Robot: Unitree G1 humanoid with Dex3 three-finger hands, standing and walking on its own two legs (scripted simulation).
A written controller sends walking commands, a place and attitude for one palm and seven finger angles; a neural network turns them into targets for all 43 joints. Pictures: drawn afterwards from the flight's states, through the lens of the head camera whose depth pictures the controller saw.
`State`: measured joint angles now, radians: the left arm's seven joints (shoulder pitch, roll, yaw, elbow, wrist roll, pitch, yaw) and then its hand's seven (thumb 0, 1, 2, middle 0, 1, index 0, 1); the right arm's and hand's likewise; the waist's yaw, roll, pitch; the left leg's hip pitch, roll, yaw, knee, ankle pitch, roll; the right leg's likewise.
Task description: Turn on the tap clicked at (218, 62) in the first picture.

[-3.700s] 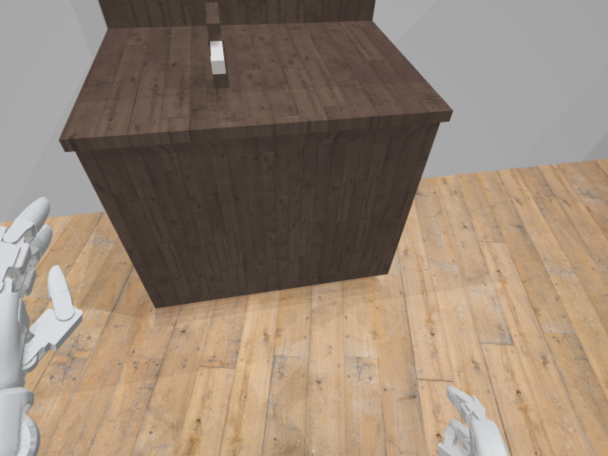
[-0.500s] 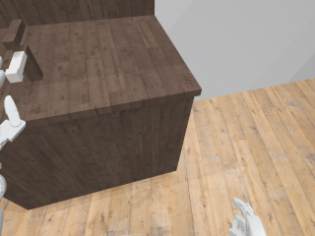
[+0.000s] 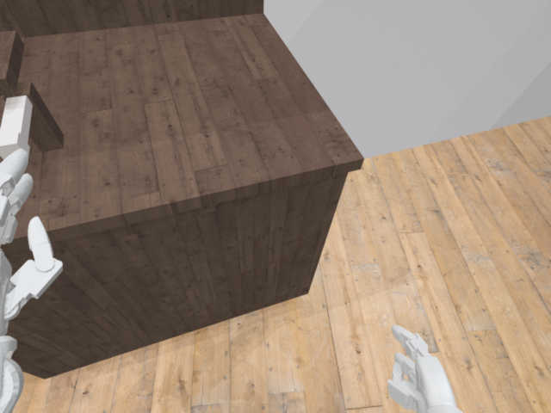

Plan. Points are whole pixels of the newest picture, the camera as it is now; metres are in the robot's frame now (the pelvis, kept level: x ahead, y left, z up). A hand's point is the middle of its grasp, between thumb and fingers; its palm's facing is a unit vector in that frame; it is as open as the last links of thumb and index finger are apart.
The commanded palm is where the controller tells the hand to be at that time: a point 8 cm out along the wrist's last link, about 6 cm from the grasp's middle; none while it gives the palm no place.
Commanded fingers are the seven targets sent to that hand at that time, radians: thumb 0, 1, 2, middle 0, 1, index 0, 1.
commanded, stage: come to a stop and stand still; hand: left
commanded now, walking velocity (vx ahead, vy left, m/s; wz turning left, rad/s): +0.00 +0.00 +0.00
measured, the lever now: (12, 147) +0.40 +0.41 +0.13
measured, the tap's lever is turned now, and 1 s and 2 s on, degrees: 0 0 0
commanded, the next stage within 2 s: look again from close up in 0.24 s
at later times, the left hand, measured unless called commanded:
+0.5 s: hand (49, 270) +0.22 +0.26 +0.15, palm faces +0.41 -0.84 -0.37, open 7.4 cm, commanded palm +0.16 +0.29 +0.17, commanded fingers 0.00 0.90 0.90 -0.20 -0.30 -0.20 -0.30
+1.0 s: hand (39, 278) +0.21 +0.27 +0.15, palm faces +0.42 -0.83 -0.36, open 7.4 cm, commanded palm +0.16 +0.30 +0.17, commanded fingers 0.00 0.90 0.90 -0.20 -0.30 -0.20 -0.30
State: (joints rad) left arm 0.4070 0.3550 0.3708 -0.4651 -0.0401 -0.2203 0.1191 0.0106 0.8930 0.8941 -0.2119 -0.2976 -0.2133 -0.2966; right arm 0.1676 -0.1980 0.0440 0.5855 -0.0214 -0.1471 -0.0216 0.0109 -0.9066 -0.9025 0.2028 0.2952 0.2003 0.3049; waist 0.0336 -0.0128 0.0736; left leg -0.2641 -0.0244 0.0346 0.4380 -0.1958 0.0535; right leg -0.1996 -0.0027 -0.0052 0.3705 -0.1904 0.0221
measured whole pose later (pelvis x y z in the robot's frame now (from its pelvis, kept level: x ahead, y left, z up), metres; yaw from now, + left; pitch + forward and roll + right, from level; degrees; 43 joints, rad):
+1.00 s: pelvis +0.01 +0.02 -0.01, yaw +2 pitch +0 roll -2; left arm 0.48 0.34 0.33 -0.46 -0.07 -0.19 0.14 0.01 0.89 0.89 -0.21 -0.30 -0.21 -0.30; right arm 0.20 -0.24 0.00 0.58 -0.01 -0.08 -0.05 0.01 -0.91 -0.90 0.20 0.30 0.20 0.30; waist 0.01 0.03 0.02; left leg -0.28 -0.04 0.01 0.53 -0.25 0.08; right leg -0.19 -0.02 -0.03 0.43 -0.24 0.04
